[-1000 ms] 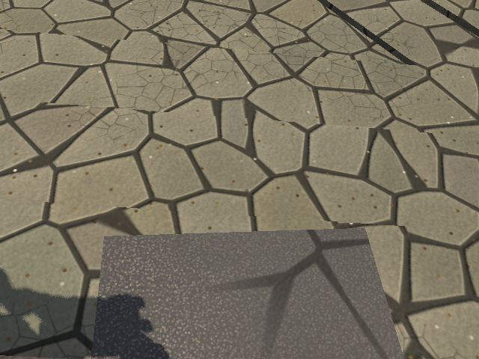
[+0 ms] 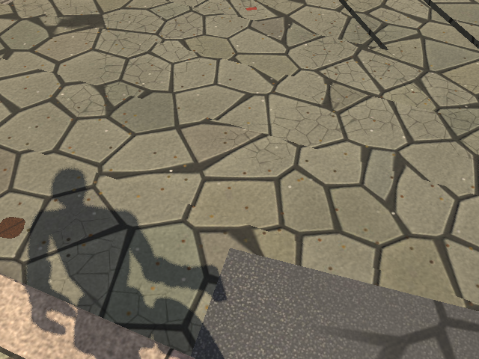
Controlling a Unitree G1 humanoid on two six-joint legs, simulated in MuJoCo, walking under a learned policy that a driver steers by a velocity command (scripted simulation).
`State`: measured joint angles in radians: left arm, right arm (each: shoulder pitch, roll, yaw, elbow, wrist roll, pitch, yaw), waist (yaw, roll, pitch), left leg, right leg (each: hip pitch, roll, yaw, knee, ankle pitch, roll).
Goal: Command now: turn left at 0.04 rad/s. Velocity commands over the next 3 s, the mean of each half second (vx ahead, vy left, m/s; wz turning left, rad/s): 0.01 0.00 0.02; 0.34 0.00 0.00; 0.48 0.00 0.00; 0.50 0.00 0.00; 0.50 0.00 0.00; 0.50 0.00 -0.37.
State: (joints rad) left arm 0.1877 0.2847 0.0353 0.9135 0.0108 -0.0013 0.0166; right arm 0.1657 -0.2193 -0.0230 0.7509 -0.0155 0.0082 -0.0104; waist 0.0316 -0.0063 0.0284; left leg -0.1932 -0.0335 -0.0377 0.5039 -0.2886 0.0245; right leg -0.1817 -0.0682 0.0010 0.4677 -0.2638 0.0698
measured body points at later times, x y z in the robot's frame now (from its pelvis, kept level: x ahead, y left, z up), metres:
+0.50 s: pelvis +0.01 -0.01 +0.00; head +0.01 -0.01 +0.45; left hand +0.05 +0.26 -0.15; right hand +0.08 -0.27 -0.14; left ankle -0.01 +0.11 -0.74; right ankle -0.01 -0.16 -0.74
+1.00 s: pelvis +0.16 -0.05 +0.00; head +0.18 -0.07 +0.45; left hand +0.05 +0.19 -0.13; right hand +0.36 -0.28 -0.11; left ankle +0.33 +0.10 -0.69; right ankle +0.02 -0.14 -0.74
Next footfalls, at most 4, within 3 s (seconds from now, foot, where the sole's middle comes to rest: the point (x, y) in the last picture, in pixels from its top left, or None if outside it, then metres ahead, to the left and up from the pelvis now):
1.14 left None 0.43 0.08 -0.77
1.66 right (313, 302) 0.71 -0.18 -0.81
2.20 left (251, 215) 1.05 0.01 -0.83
2.68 right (313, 169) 1.31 -0.23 -0.85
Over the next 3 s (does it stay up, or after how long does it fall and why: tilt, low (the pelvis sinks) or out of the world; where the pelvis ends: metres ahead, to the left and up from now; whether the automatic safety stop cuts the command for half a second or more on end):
stays up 1.29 -0.16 -0.06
